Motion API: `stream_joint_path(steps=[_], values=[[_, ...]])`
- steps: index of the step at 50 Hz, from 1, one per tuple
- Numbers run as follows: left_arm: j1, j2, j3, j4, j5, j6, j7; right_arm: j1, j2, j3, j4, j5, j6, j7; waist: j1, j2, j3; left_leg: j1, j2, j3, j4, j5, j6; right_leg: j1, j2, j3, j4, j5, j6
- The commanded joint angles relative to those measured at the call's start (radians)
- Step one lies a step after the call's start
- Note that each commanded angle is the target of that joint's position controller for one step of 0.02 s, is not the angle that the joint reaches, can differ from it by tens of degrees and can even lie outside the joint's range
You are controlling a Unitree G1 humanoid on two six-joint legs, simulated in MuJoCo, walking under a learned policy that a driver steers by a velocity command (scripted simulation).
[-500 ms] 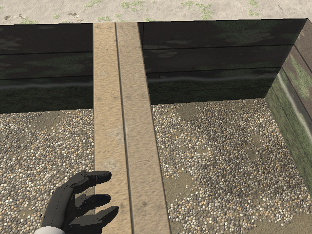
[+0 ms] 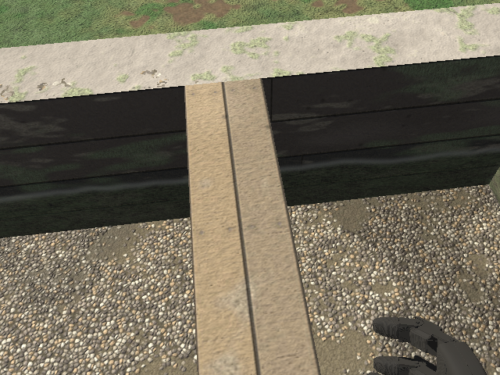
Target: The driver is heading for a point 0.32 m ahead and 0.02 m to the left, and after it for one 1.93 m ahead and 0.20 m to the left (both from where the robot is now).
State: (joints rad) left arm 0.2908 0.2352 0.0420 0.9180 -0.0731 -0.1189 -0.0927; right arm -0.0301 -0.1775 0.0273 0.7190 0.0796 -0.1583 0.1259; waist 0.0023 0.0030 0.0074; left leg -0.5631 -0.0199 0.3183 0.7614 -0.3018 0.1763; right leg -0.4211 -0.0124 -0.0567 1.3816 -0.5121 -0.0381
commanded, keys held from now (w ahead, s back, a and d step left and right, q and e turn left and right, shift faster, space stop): w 0.14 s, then no key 0.86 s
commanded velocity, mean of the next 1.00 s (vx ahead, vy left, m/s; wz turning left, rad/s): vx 0.19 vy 0.00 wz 0.00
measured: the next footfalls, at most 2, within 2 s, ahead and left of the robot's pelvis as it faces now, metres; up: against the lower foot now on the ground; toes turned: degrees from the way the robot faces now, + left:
right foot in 0.38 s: +0.33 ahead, -0.01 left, +0.00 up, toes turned -9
left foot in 0.68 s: +0.34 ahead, +0.11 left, +0.00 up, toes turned +10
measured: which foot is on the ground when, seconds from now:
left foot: down 0.00-0.38, up 0.40-0.66, down 0.68-1.00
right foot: up 0.00-0.36, down 0.38-1.00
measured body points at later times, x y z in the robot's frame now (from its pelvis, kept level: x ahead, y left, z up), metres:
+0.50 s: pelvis +0.24 +0.01 +0.02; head +0.28 +0.03 +0.47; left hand +0.47 +0.18 -0.07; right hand +0.37 -0.24 -0.10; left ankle +0.15 +0.09 -0.61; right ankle +0.29 +0.00 -0.69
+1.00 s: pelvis +0.32 +0.05 +0.05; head +0.32 +0.06 +0.50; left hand +0.49 +0.24 -0.07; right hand +0.53 -0.12 -0.03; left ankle +0.30 +0.10 -0.69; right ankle +0.29 +0.00 -0.69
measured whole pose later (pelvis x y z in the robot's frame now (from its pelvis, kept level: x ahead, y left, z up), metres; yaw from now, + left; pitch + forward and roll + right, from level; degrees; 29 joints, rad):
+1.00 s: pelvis +0.32 +0.05 +0.05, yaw -1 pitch +2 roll +0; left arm 0.10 0.13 -0.02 0.83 -0.04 -0.08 -0.05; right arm 0.04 -0.09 0.10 0.74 0.03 -0.09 0.03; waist 0.00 -0.03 -0.06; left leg -0.16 -0.03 0.22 0.33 -0.23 0.09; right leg -0.15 0.06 -0.16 0.31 -0.21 -0.09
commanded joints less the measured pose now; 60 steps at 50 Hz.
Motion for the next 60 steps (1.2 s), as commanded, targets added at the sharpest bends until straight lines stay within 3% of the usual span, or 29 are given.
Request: stream_joint_path(steps=[1,2,3,5,8,11,13,14,16,17,18,19,20,21,22,24,26,28,29,31,33,34,35,36,39,46,57,58,60], values=[[-0.076,0.088,-0.012,-0.139,0.016,0.01,0.056,0.094,-0.067,-0.064,-0.012,0.023,-0.036,-0.018,-0.067,-0.046,-0.274,0.623,0.411,-0.598,-0.318,0.386,-0.098,-0.597,-0.118,-0.018,0.38,0.174,0.072],[-0.078,0.039,-0.034,-0.14,0.017,0.012,0.065,0.067,-0.011,-0.052,0.008,0.058,-0.035,-0.027,-0.028,-0.081,-0.165,0.357,0.356,-0.491,-0.347,0.211,-0.062,-0.487,-0.153,-0.032,0.315,0.179,0.072],[-0.087,0.011,-0.048,-0.148,0.021,0.008,0.064,0.05,0.019,-0.039,0.019,0.074,-0.031,-0.033,0.003,-0.072,-0.096,0.157,0.296,-0.422,-0.391,0.053,-0.043,-0.399,-0.154,-0.055,0.259,0.204,0.06],[-0.165,-0.036,-0.068,-0.193,0.041,0.0,0.066,0.032,-0.009,-0.044,0.039,0.048,-0.021,-0.034,0.015,-0.024,-0.085,0.032,0.218,-0.332,-0.44,-0.023,-0.019,-0.344,-0.126,-0.116,0.201,0.327,0.045],[-0.297,-0.04,-0.077,-0.252,0.06,-0.002,0.066,0.093,-0.05,-0.063,0.073,0.001,-0.007,-0.025,-0.034,-0.002,-0.116,0.197,0.185,-0.3,-0.421,0.108,-0.027,-0.443,-0.111,-0.159,0.072,0.391,0.046],[-0.387,-0.029,-0.077,-0.314,0.056,0.001,0.058,0.189,-0.081,-0.071,0.105,-0.02,0.014,-0.036,-0.067,0.017,-0.125,0.355,0.188,-0.266,-0.343,0.654,-0.082,-0.437,-0.056,-0.175,-0.129,0.318,0.059],[-0.464,-0.037,-0.083,-0.35,0.039,0.012,0.043,0.219,-0.113,-0.077,0.114,-0.035,0.026,-0.056,-0.077,0.042,-0.118,0.433,0.182,-0.257,-0.327,0.76,-0.103,-0.372,0.005,-0.192,-0.329,0.262,0.057],[-0.5,-0.05,-0.091,-0.368,0.02,0.013,0.029,0.213,-0.138,-0.079,0.115,-0.049,0.033,-0.066,-0.066,0.056,-0.104,0.448,0.169,-0.24,-0.316,0.788,-0.103,-0.308,0.043,-0.214,-0.438,0.232,0.056],[-0.452,-0.033,-0.082,-0.343,0.035,0.01,0.014,0.216,-0.154,-0.077,0.13,-0.061,0.038,-0.082,-0.022,0.082,-0.093,0.46,0.176,-0.234,-0.281,0.856,-0.139,-0.133,0.098,-0.204,-0.661,0.24,0.016],[-0.354,0.006,-0.066,-0.304,0.057,0.004,0.012,0.188,-0.17,-0.077,0.12,-0.069,0.037,-0.086,0.038,0.077,-0.126,0.487,0.177,-0.234,-0.2,0.981,-0.161,-0.022,0.113,-0.18,-0.766,0.285,-0.021],[-0.178,0.041,-0.046,-0.231,0.071,-0.005,0.006,0.124,-0.189,-0.078,0.091,-0.082,0.039,-0.093,0.15,0.045,-0.176,0.485,0.158,-0.224,-0.061,0.986,-0.184,0.136,0.11,-0.163,-0.955,0.433,-0.039],[0.017,0.06,-0.027,-0.149,0.073,-0.018,0.019,0.071,-0.164,-0.07,0.056,-0.095,0.041,-0.098,0.237,0.027,-0.294,0.316,0.115,-0.195,0.137,0.638,-0.222,0.482,0.021,-0.101,-0.992,0.617,-0.034],[-0.124,0.056,-0.038,-0.188,0.049,-0.03,0.049,0.188,-0.042,-0.047,0.071,-0.057,0.053,-0.105,0.114,-0.156,-0.423,0.054,0.036,-0.199,0.504,-0.531,-0.186,0.758,-0.267,0.169,-0.767,0.976,0.081],[-0.233,-0.044,-0.069,-0.257,0.046,-0.023,0.009,0.294,-0.098,-0.065,0.088,0.028,0.046,-0.118,0.065,-0.085,-0.406,-0.266,-0.023,-0.267,0.61,-0.389,-0.15,0.809,-0.385,0.455,-0.825,1.5,0.019],[-0.306,-0.084,-0.075,-0.28,0.061,-0.017,0.001,0.316,-0.131,-0.064,0.1,0.011,0.046,-0.141,0.041,-0.077,-0.371,-0.331,0.012,-0.264,0.656,-0.299,-0.154,0.73,-0.361,0.394,-0.839,1.551,0.03],[-0.366,-0.161,-0.084,-0.264,0.045,-0.039,-0.001,0.245,-0.084,-0.04,0.077,-0.022,0.062,-0.168,-0.003,0.023,-0.275,-0.223,0.1,-0.255,0.604,-0.157,-0.182,0.45,-0.282,0.228,-0.883,1.222,0.043],[-0.399,-0.207,-0.104,-0.255,0.022,-0.035,0.027,0.227,-0.006,-0.008,0.049,-0.03,0.067,-0.161,-0.042,0.013,-0.19,0.042,0.124,-0.203,0.473,-0.048,-0.203,0.108,-0.19,0.085,-1.0,1.008,0.005],[-0.414,-0.161,-0.101,-0.242,0.012,-0.025,0.038,0.216,0.03,0.015,0.023,-0.032,0.066,-0.155,-0.051,-0.034,-0.214,0.211,0.081,-0.122,0.259,-0.006,-0.191,0.035,-0.116,-0.036,-1.039,1.01,-0.004],[-0.431,-0.122,-0.092,-0.238,0.012,-0.018,0.041,0.198,0.037,0.025,0.018,-0.019,0.07,-0.155,-0.047,-0.042,-0.224,0.275,0.04,-0.086,0.166,-0.013,-0.189,0.046,-0.098,-0.062,-1.047,0.969,0.002],[-0.434,-0.079,-0.085,-0.214,0.026,-0.004,0.042,0.185,0.029,0.036,0.011,-0.019,0.073,-0.149,-0.05,-0.069,-0.227,0.318,0.008,-0.079,0.031,-0.025,-0.194,0.112,-0.104,-0.029,-1.033,0.8,-0.005],[-0.453,-0.087,-0.088,-0.215,0.051,0.001,0.044,0.222,0.032,0.047,0.027,-0.036,0.062,-0.138,-0.09,-0.063,-0.197,0.379,0.005,-0.087,-0.254,0.154,-0.201,0.161,-0.078,-0.016,-0.975,0.568,0.021],[-0.394,-0.106,-0.089,-0.214,0.08,0.005,0.048,0.179,0.009,0.047,0.016,-0.059,0.053,-0.141,-0.032,-0.083,-0.231,0.44,0.08,-0.154,-0.252,0.432,-0.203,0.188,-0.067,-0.002,-0.943,0.458,0.024],[-0.315,-0.113,-0.085,-0.206,0.089,0.009,0.052,0.075,0.005,0.058,-0.038,-0.08,0.038,-0.136,0.041,-0.096,-0.22,0.388,0.173,-0.257,-0.295,0.541,-0.201,0.236,-0.07,0.012,-0.978,0.41,0.005],[-0.238,-0.109,-0.076,-0.176,0.07,0.01,0.051,-0.016,0.015,0.068,-0.071,-0.075,0.032,-0.122,0.075,-0.051,-0.192,0.346,0.207,-0.306,-0.333,0.509,-0.186,0.272,-0.075,0.035,-1.036,0.405,-0.012],[-0.276,-0.095,-0.072,-0.183,0.048,0.011,0.045,0.011,0.006,0.068,-0.059,-0.037,0.04,-0.106,0.012,0.041,-0.143,0.366,0.198,-0.307,-0.409,0.419,-0.154,0.296,-0.098,0.065,-1.061,0.495,-0.048],[-0.257,-0.089,-0.062,-0.161,0.031,0.023,0.042,0.032,0.052,0.065,-0.046,-0.05,0.051,-0.096,-0.004,0.0,-0.133,0.458,0.19,-0.286,-0.467,0.386,-0.111,0.282,-0.098,0.057,-1.113,0.477,-0.064],[-0.199,-0.04,-0.043,-0.091,0.027,0.034,0.051,0.044,0.015,0.039,-0.002,-0.049,0.061,-0.103,0.01,0.023,-0.147,0.525,0.188,-0.263,-0.513,0.46,-0.124,0.303,-0.104,0.068,-1.104,0.499,-0.07],[-0.18,-0.02,-0.034,-0.066,0.019,0.032,0.051,0.077,-0.001,0.031,0.004,-0.031,0.054,-0.1,-0.004,-0.008,-0.155,0.531,0.197,-0.276,-0.549,0.407,-0.131,0.297,-0.086,0.057,-1.096,0.437,-0.073],[-0.159,-0.024,-0.03,-0.038,0.023,0.03,0.052,0.066,-0.001,0.029,0.015,-0.04,0.052,-0.097,0.009,0.014,-0.106,0.516,0.19,-0.277,-0.558,0.364,-0.13,0.272,-0.087,0.056,-1.108,0.424,-0.07]])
